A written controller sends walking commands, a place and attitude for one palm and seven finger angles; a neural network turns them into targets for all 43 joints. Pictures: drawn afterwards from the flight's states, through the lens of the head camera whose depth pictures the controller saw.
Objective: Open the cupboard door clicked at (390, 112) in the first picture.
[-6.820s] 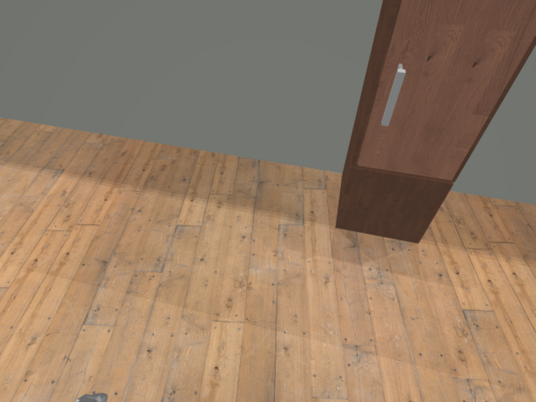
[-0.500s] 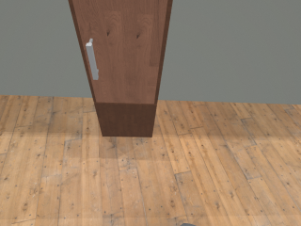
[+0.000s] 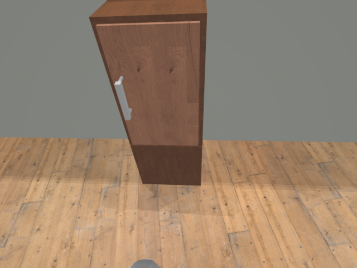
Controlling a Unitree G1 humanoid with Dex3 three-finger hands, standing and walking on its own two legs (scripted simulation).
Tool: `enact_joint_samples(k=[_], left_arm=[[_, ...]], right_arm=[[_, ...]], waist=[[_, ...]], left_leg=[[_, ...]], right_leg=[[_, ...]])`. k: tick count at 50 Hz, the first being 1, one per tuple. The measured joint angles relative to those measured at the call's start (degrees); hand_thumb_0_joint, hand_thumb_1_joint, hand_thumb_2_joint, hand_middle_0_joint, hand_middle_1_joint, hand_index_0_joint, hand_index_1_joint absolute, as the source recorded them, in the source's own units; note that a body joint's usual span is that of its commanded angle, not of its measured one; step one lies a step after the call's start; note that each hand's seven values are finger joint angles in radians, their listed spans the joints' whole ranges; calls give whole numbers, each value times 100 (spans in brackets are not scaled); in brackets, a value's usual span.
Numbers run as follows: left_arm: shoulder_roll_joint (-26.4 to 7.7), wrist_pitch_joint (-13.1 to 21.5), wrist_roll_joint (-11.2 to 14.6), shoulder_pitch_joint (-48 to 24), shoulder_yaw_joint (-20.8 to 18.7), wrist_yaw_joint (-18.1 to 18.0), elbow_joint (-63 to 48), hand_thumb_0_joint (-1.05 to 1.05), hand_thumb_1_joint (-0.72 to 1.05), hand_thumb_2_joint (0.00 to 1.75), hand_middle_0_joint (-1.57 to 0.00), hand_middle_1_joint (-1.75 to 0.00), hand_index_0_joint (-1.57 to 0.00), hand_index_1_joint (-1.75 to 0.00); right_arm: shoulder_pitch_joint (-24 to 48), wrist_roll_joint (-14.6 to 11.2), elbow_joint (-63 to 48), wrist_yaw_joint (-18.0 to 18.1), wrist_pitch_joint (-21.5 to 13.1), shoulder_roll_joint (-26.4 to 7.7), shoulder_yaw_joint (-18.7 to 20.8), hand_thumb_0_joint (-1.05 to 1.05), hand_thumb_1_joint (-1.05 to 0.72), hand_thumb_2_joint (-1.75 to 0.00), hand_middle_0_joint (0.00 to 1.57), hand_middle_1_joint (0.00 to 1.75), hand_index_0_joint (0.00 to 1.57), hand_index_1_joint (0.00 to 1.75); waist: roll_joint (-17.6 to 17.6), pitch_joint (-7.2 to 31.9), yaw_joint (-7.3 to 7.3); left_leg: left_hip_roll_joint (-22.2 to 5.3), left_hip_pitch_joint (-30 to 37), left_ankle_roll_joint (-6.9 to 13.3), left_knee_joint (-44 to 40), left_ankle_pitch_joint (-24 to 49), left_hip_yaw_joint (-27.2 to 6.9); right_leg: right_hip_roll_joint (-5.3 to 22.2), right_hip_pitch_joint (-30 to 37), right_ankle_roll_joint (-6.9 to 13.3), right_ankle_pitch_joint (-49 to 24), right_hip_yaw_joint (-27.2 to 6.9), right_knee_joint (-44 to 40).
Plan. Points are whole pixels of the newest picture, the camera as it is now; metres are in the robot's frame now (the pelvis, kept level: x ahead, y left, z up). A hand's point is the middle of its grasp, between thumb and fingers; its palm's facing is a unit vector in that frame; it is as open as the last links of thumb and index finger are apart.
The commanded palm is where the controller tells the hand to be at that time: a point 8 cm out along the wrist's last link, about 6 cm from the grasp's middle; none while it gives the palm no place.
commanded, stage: take the last steps up to it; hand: left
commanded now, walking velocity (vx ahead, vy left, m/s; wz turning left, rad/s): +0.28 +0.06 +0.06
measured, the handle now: (124, 98) +0.75 +0.27 -0.04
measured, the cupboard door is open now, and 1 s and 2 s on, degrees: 0 0 0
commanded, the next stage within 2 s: come to a stop and stand still in 0.34 s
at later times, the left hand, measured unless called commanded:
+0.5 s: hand out of the picture +0.16 +0.26 -0.19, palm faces +0.09 -0.98 -0.16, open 7.4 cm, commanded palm none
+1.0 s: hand (97, 240) +0.24 +0.27 -0.19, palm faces +0.02 -0.97 -0.24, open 7.3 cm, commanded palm none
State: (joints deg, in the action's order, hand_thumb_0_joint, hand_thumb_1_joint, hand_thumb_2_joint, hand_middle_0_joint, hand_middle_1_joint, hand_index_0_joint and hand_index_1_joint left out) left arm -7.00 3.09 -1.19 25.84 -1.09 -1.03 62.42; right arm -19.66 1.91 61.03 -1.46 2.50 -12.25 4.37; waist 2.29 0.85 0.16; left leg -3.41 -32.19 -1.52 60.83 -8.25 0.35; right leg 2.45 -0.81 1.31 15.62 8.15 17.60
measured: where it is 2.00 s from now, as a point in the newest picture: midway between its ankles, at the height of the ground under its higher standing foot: outside the picture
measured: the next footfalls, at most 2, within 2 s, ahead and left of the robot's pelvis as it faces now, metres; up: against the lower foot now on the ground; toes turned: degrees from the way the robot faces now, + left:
left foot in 0.28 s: +0.21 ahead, +0.17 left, +0.00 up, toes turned +10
right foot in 0.72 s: +0.28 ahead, -0.02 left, +0.00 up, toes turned +8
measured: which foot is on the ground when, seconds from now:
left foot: up 0.00-0.26, down 0.28-0.76, up 0.78-1.00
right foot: down 0.00-0.28, up 0.30-0.70, down 0.72-1.00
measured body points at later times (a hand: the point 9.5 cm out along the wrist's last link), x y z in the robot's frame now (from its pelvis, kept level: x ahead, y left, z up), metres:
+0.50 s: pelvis +0.16 +0.09 -0.01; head +0.16 +0.10 +0.44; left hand +0.15 +0.31 -0.17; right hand +0.26 -0.13 -0.15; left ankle +0.17 +0.16 -0.75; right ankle +0.15 -0.04 -0.68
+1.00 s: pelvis +0.17 +0.09 -0.02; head +0.21 +0.09 +0.43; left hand +0.24 +0.32 -0.17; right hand +0.20 -0.15 -0.18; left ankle +0.13 +0.21 -0.73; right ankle +0.24 -0.03 -0.75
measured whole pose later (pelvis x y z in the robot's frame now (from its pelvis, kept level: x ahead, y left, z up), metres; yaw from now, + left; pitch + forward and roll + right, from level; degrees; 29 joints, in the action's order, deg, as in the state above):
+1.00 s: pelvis +0.17 +0.09 -0.02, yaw +0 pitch -1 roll +1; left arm -9.3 -1.4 -1.8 10.1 -1.8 -2.9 56.0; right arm -13.4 0.1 58.2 1.1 2.8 -9.9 3.0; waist -0.4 -5.0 0.8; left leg -0.1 -16.3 -2.3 44.0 -27.1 2.3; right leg 4.1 -20.5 0.1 10.6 3.7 32.0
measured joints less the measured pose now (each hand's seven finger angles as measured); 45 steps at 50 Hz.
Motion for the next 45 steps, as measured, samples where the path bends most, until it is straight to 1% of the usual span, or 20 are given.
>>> enact_joint_samples(k=[3,7,10,12,13,14,15,16,18,20,23,26,30,34,36,38,40,42,44,45], left_arm=[[100,72,-15,258,30,-8,172,0,92,89,-20,-29,-20,-30],[223,110,-46,511,59,-24,375,0,91,89,-20,-29,-20,-30],[275,75,-64,607,68,-35,501,0,91,89,-20,-29,-20,-30],[281,36,-63,652,54,-34,562,0,91,89,-20,-29,-20,-30],[290,16,-52,683,47,-31,589,0,91,89,-20,-29,-20,-30],[296,-21,-25,670,40,-21,619,0,91,89,-20,-29,-20,-30],[274,-80,6,571,37,-11,636,0,91,89,-20,-29,-20,-30],[244,-135,28,457,35,-13,626,0,91,89,-20,-29,-20,-30],[170,-196,39,192,-4,-7,576,0,91,89,-20,-29,-20,-30],[60,-204,19,-144,-67,14,458,0,91,89,-20,-29,-20,-30],[-85,-204,-12,-602,-148,11,153,0,91,89,-20,-29,-20,-30],[-211,-228,-32,-1018,-189,-38,-135,0,92,90,-20,-29,-19,-29],[-386,-300,-14,-1436,-184,-96,-366,0,94,90,-20,-29,-19,-29],[-430,-389,-9,-1613,-140,-80,-521,0,93,90,-20,-29,-19,-29],[-443,-395,-15,-1618,-122,-66,-581,0,93,90,-20,-29,-19,-29],[-386,-378,-24,-1641,-101,-64,-587,0,92,90,-20,-29,-19,-29],[-326,-349,-17,-1666,-71,-58,-601,0,92,90,-20,-29,-19,-30],[-256,-360,-24,-1699,-59,-73,-616,0,92,90,-20,-29,-20,-30],[-189,-402,-34,-1710,-57,-86,-622,0,91,89,-20,-29,-20,-30],[-163,-425,-40,-1707,-59,-91,-618,0,91,89,-20,-29,-20,-30]], right_arm=[[95,-7,47,-15,4,8,-23,1,-91,-90,19,30,19,30],[408,-25,47,-41,-5,61,-89,1,-91,-90,19,30,19,30],[756,-48,-40,-60,-72,138,-153,1,-91,-90,19,30,19,30],[983,-55,-147,-49,-172,201,-199,1,-91,-90,19,30,19,30],[1072,-48,-220,-31,-259,220,-224,1,-91,-90,19,30,19,30],[1161,-26,-282,7,-363,242,-236,1,-91,-90,19,30,19,30],[1251,-27,-330,54,-441,289,-244,1,-91,-90,19,30,19,30],[1313,-46,-356,95,-496,335,-263,1,-91,-90,19,30,19,30],[1349,-69,-366,161,-550,425,-292,1,-91,-90,20,30,19,30],[1282,-87,-340,221,-613,515,-306,0,-91,-90,20,30,20,30],[1154,-146,-383,317,-711,494,-198,-3,-94,-90,20,30,20,30],[994,-113,-317,333,-653,406,-221,-3,-95,-90,20,30,20,30],[785,-78,-139,356,-488,364,-269,-2,-95,-90,20,30,20,30],[634,-61,7,351,-289,379,-256,-1,-93,-90,20,30,20,30],[564,-67,33,339,-213,399,-233,0,-93,-90,20,30,20,30],[562,-92,36,318,-134,365,-187,0,-92,-90,20,30,20,30],[568,-126,-6,310,-32,333,-146,0,-92,-90,20,30,20,30],[594,-149,-31,316,64,304,-116,0,-92,-90,20,30,20,30],[628,-155,-54,310,119,266,-94,1,-91,-90,20,30,20,30],[643,-156,-71,301,132,250,-88,1,-91,-90,20,30,20,30]], waist=[[10,-61,-84],[-30,-172,-232],[-104,-286,-352],[-192,-357,-402],[-221,-384,-399],[-241,-415,-369],[-308,-484,-356],[-354,-523,-368],[-400,-506,-353],[-431,-465,-296],[-459,-321,-216],[-482,-180,-152],[-480,-158,-53],[-404,-253,28],[-384,-322,50],[-218,-435,100],[-126,-542,158],[-107,-636,137],[-96,-688,102],[-96,-696,90]], left_leg=[[-129,-110,-12,-241,87,56],[-196,-6,38,-986,-59,312],[-126,271,162,-1737,-286,517],[3,576,277,-2253,-398,643],[71,818,331,-2602,-288,710],[105,914,420,-2660,-194,740],[152,899,486,-2448,-357,789],[172,953,528,-2328,-550,849],[204,1214,568,-2453,-737,954],[271,1544,514,-2834,-640,1003],[381,1947,604,-3377,-513,1057],[473,2229,622,-3717,-461,1057],[517,2458,583,-3755,-578,979],[476,2520,511,-3472,-854,977],[451,2457,450,-3211,-1040,1015],[311,2272,360,-2848,-1144,969],[307,1902,198,-2081,-1698,701],[393,1493,114,-1070,-2199,385],[427,1240,45,-461,-2289,180],[414,1192,17,-384,-2274,124]], right_leg=[[4,189,-53,74,90,-144],[73,385,-186,292,172,-147],[162,499,-337,532,205,-26],[269,503,-461,801,201,258],[335,413,-494,1006,176,623],[420,178,-455,1202,142,1271],[484,-181,-364,1383,-48,2195],[461,-587,-278,1508,-279,3143],[380,-1337,-174,1333,-493,4523],[374,-1903,-168,984,-474,5023],[389,-2461,-224,639,-411,4765],[378,-2674,-313,263,-415,4096],[287,-2391,-374,66,-479,2942],[190,-1895,-337,7,-457,2090],[163,-1626,-254,-401,-447,1643],[54,-1631,-100,-201,-397,1643],[24,-1708,-6,-93,-338,1693],[39,-1749,35,-154,-322,1625],[50,-1774,19,-274,-328,1510],[56,-1785,3,-331,-332,1450]])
